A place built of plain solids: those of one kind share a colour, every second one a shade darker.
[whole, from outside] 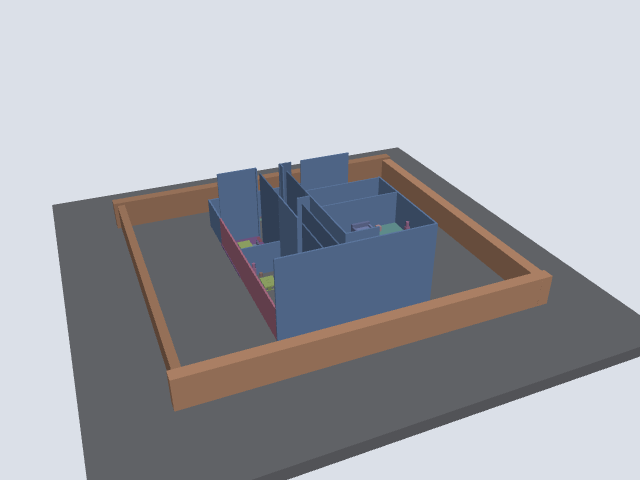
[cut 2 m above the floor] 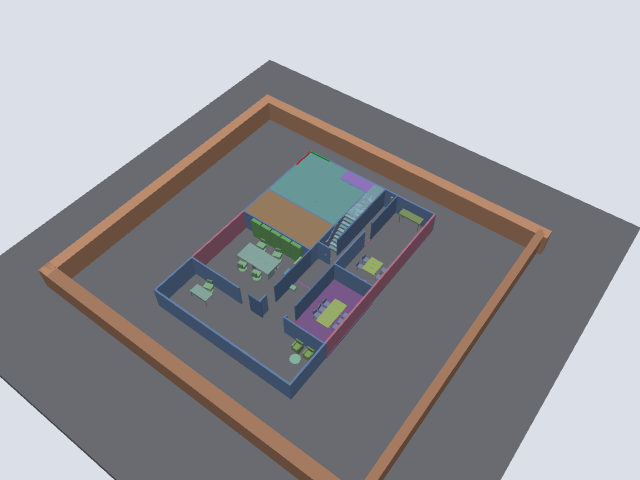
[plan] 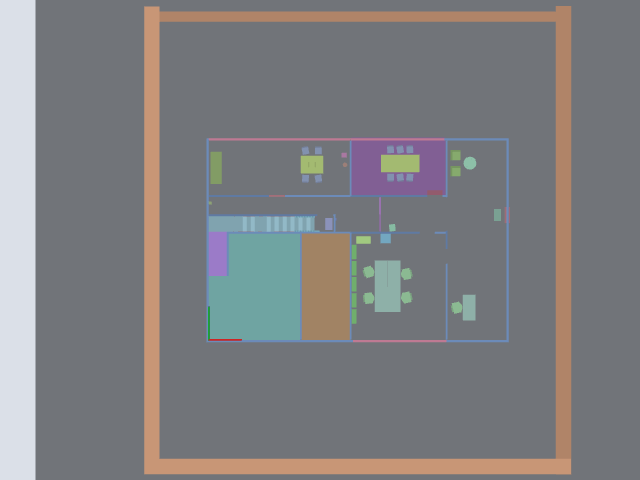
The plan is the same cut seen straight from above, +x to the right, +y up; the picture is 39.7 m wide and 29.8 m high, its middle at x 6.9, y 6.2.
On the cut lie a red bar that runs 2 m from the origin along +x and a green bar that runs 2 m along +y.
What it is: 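An office floor, with one long steep straight back stair to a room a storey up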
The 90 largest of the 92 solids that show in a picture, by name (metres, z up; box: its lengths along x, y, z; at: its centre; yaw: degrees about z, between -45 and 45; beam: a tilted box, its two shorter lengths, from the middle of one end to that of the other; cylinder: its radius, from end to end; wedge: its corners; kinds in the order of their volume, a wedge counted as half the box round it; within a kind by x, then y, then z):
{
 "ring_hedge_1": {"box": [0.96, 29.04, 2.6], "at": [-3.54, 6.18, 1.25]},
 "ring_hedge_2": {"box": [26.51, 0.96, 2.38], "at": [9.23, -7.86, 1.14]},
 "ring_hedge_3": {"box": [25.87, 0.64, 2.37], "at": [9.23, 20.07, 1.14]},
 "ring_hedge_4": {"box": [0.97, 29.08, 2.61], "at": [22.02, 6.18, 1.25]},
 "split_lounge_level_1": {"box": [5.67, 3.98, 4.19], "at": [2.83, 1.98, 2.04]},
 "split_lounge_level_2": {"box": [4.44, 2.62, 4.19], "at": [3.44, 5.28, 2.04]},
 "closed_between_1": {"box": [2.98, 6.61, 4.19], "at": [7.26, 3.29, 2.04]},
 "wall_1": {"box": [0.15, 12.67, 6.95], "at": [-0.07, 6.18, 3.42]},
 "wall_2": {"box": [0.12, 2.74, 6.95], "at": [1.17, 5.34, 3.42]},
 "wall_3": {"box": [3.73, 0.12, 6.95], "at": [1.86, 8.93, 3.42]},
 "wall_4": {"box": [6.72, 0.12, 6.95], "at": [3.36, 7.74, 3.42]},
 "wall_5": {"box": [9.1, 0.15, 6.95], "at": [4.4, -0.07, 3.42]},
 "wall_6": {"box": [7.57, 0.12, 6.95], "at": [5.01, 6.65, 3.42]},
 "wall_7": {"box": [0.12, 6.65, 6.95], "at": [5.72, 3.33, 3.42]},
 "wall_8": {"box": [4.08, 0.12, 6.95], "at": [6.76, 8.93, 3.42]},
 "wall_9": {"box": [0.14, 0.12, 6.95], "at": [7.79, 7.74, 3.42]},
 "wall_10": {"box": [0.12, 1.09, 6.95], "at": [7.8, 7.2, 3.42]},
 "wall_11": {"box": [0.12, 6.65, 6.95], "at": [8.8, 3.33, 3.42]},
 "wall_12": {"box": [0.12, 3.44, 2.81], "at": [8.8, 10.65, 1.35]},
 "wall_13": {"box": [4.3, 0.12, 6.95], "at": [10.95, 6.65, 3.42]},
 "wall_14": {"box": [4.75, 0.12, 6.95], "at": [11.18, 8.93, 3.42]},
 "wall_15": {"box": [0.74, 0.12, 6.95], "at": [14.39, 6.65, 3.42]},
 "wall_16": {"box": [0.26, 0.12, 6.95], "at": [14.63, 8.93, 3.42]},
 "wall_17": {"box": [0.12, 4.73, 6.95], "at": [14.76, 2.37, 3.42]},
 "wall_18": {"box": [0.12, 1.15, 6.95], "at": [14.76, 6.21, 3.42]},
 "wall_19": {"box": [0.12, 3.51, 6.95], "at": [14.76, 10.61, 3.42]},
 "wall_20": {"box": [4.01, 0.15, 2.81], "at": [16.61, -0.07, 1.35]},
 "wall_21": {"box": [4.01, 0.15, 2.81], "at": [16.61, 12.45, 1.35]},
 "wall_22": {"box": [0.15, 12.67, 2.81], "at": [18.55, 6.18, 1.35]},
 "split_steps_1": {"box": [1.61, 0.98, 4.19], "at": [0.8, 7.2, 2.04]},
 "split_steps_2": {"box": [0.74, 0.98, 3.79], "at": [1.73, 7.2, 1.85]},
 "split_steps_3": {"box": [0.74, 0.98, 3.6], "at": [1.98, 7.2, 1.75]},
 "split_steps_4": {"box": [0.74, 0.98, 3.4], "at": [2.23, 7.2, 1.65]},
 "split_steps_5": {"box": [0.74, 0.98, 3.2], "at": [2.47, 7.2, 1.55]},
 "split_steps_6": {"box": [0.74, 0.98, 2.61], "at": [3.22, 7.2, 1.26]},
 "split_steps_7": {"box": [0.74, 0.98, 2.41], "at": [3.46, 7.2, 1.16]},
 "split_steps_8": {"box": [0.74, 0.98, 2.22], "at": [3.71, 7.2, 1.06]},
 "split_steps_9": {"box": [0.74, 0.98, 2.02], "at": [3.96, 7.2, 0.96]},
 "split_steps_10": {"box": [0.74, 0.98, 1.82], "at": [4.21, 7.2, 0.86]},
 "split_steps_11": {"box": [0.74, 0.98, 1.63], "at": [4.46, 7.2, 0.76]},
 "split_steps_12": {"box": [0.74, 0.98, 1.43], "at": [4.71, 7.2, 0.66]},
 "split_steps_13": {"box": [0.74, 0.98, 1.23], "at": [4.95, 7.2, 0.57]},
 "split_steps_14": {"box": [0.74, 0.98, 1.03], "at": [5.2, 7.2, 0.47]},
 "split_steps_15": {"box": [0.74, 0.98, 0.84], "at": [5.45, 7.2, 0.37]},
 "split_steps_16": {"box": [0.74, 0.98, 0.64], "at": [5.7, 7.2, 0.27]},
 "split_steps_17": {"box": [0.74, 0.98, 0.44], "at": [5.95, 7.2, 0.17]},
 "split_steps_18": {"box": [0.74, 0.98, 0.25], "at": [6.19, 7.2, 0.07]},
 "split_upper_level_1": {"box": [1.12, 2.74, 4.19], "at": [0.56, 5.34, 2.04]},
 "glazing_1": {"box": [8.8, 0.15, 2.81], "at": [4.4, 12.45, 1.35]},
 "glazing_2": {"box": [5.96, 0.15, 2.81], "at": [11.78, -0.07, 1.35]},
 "glazing_3": {"box": [5.96, 0.15, 2.81], "at": [11.78, 12.45, 1.35]},
 "meet_level_1": {"box": [4.69, 0.3, 0.2], "at": [11.21, 9.14, 0.05]},
 "meet_level_2": {"box": [5.84, 3.28, 0.2], "at": [11.78, 10.93, 0.05]},
 "shelf_1": {"box": [0.3, 0.9, 1.95], "at": [9.02, 1.45, 0.93]},
 "shelf_2": {"box": [0.3, 0.9, 1.95], "at": [9.02, 2.45, 0.93]},
 "shelf_3": {"box": [0.3, 0.9, 1.95], "at": [9.02, 3.45, 0.93]},
 "shelf_4": {"box": [0.3, 0.9, 1.95], "at": [9.02, 4.45, 0.93]},
 "shelf_5": {"box": [0.3, 0.9, 1.95], "at": [9.02, 5.45, 0.93]},
 "desk_1": {"box": [0.8, 1.6, 0.07], "at": [10.7, 2.53, 0.69]},
 "desk_2": {"box": [0.8, 1.6, 0.07], "at": [10.7, 4.13, 0.69]},
 "desk_3": {"box": [0.8, 1.6, 0.07], "at": [11.5, 2.53, 0.69]},
 "desk_4": {"box": [0.8, 1.6, 0.07], "at": [11.5, 4.13, 0.69]},
 "desk_5": {"box": [0.8, 1.6, 0.07], "at": [16.16, 2.0, 0.69]},
 "filing_cabinet_1": {"box": [0.9, 0.47, 1.07], "at": [9.6, 6.2, 0.48]},
 "club_1": {"box": [0.62, 0.64, 0.48], "at": [15.31, 10.47, 0.19]},
 "club_2": {"box": [0.62, 0.12, 0.63], "at": [15.31, 10.73, 0.27]},
 "club_3": {"box": [0.62, 0.64, 0.48], "at": [15.31, 11.47, 0.19]},
 "task_chair_1": {"box": [0.48, 0.68, 0.26], "at": [9.92, 2.59, 0.58], "yaw": 5.0},
 "task_chair_2": {"box": [0.48, 0.68, 0.26], "at": [9.92, 4.22, 0.58], "yaw": 17.5},
 "task_chair_3": {"box": [0.48, 0.68, 0.26], "at": [12.28, 2.63, 0.58], "yaw": 11.8},
 "task_chair_4": {"box": [0.48, 0.68, 0.26], "at": [12.28, 4.09, 0.58], "yaw": 11.4},
 "task_chair_5": {"box": [0.48, 0.68, 0.26], "at": [15.39, 2.0, 0.58], "yaw": 13.5},
 "printer_1": {"box": [0.64, 0.6, 1.09], "at": [10.98, 6.29, 0.49]},
 "sofa_1": {"box": [0.24, 1.56, 0.83], "at": [5.41, 3.32, 4.5]},
 "meeting_table_1": {"box": [1.4, 1.1, 0.07], "at": [6.4, 10.88, 0.7]},
 "meeting_table_2": {"box": [2.4, 1.1, 0.07], "at": [11.88, 10.95, 0.85]},
 "bar_table_1": {"box": [0.7, 2.0, 0.06], "at": [0.45, 10.68, 1.05]},
 "meet_steps_1": {"box": [0.95, 0.3, 0.2], "at": [14.03, 9.14, 0.05]},
 "side_chair_1": {"box": [0.42, 0.42, 0.04], "at": [6.0, 11.73, 0.43], "yaw": 10.2},
 "side_chair_2": {"box": [0.42, 0.42, 0.04], "at": [6.8, 11.73, 0.43], "yaw": 1.8},
 "side_chair_3": {"box": [0.42, 0.42, 0.04], "at": [11.28, 10.1, 0.58]},
 "side_chair_4": {"box": [0.42, 0.42, 0.04], "at": [11.28, 11.8, 0.58], "yaw": 3.4},
 "side_chair_5": {"box": [0.42, 0.42, 0.04], "at": [11.88, 10.1, 0.58], "yaw": 8.8},
 "side_chair_6": {"box": [0.42, 0.42, 0.04], "at": [11.88, 11.8, 0.58], "yaw": 9.7},
 "side_chair_7": {"box": [0.42, 0.42, 0.04], "at": [12.48, 10.1, 0.58], "yaw": -4.9},
 "side_chair_8": {"box": [0.42, 0.42, 0.04], "at": [12.48, 11.8, 0.58], "yaw": 2.8},
 "box_cardboard_1": {"box": [0.39, 0.44, 0.26], "at": [11.39, 6.96, 0.08], "yaw": 5.1},
 "coffee_table_1": {"cylinder": 0.4, "from": [16.21, 10.97, 0.33], "to": [16.21, 10.97, 0.4]},
 "doormat_foot_hold_1": {"box": [0.45, 0.75, 0.06], "at": [7.45, 7.2, -0.02]},
 "doormat_hold_1": {"box": [0.45, 0.75, 0.06], "at": [17.92, 7.75, -0.02]}
}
